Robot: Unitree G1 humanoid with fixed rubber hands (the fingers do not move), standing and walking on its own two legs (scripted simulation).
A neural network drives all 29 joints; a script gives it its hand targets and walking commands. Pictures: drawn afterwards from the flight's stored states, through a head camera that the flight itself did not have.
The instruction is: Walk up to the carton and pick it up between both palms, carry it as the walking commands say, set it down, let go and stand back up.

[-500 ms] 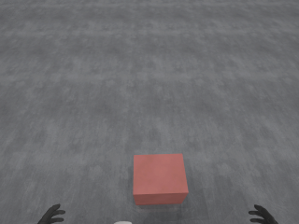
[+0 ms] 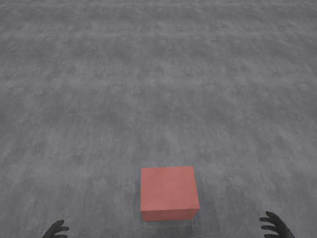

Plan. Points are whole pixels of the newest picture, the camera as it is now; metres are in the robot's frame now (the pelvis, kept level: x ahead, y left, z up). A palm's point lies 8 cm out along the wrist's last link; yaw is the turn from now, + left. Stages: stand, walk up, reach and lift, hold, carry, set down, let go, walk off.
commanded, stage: walk up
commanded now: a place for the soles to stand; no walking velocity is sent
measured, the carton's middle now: (167, 194) +0.40 -0.03 -0.65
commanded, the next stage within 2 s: reach and lift in 0.44 s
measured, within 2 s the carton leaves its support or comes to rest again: neither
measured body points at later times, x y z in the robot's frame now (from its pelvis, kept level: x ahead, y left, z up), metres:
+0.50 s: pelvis +0.00 +0.00 +0.00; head +0.02 +0.01 +0.44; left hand +0.13 +0.31 -0.12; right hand +0.14 -0.30 -0.11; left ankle +0.04 +0.12 -0.74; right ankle -0.01 -0.12 -0.74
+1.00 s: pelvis -0.02 +0.01 -0.07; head +0.12 +0.01 +0.36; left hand +0.24 +0.27 -0.16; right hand +0.26 -0.28 -0.16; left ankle +0.04 +0.12 -0.74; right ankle -0.01 -0.12 -0.74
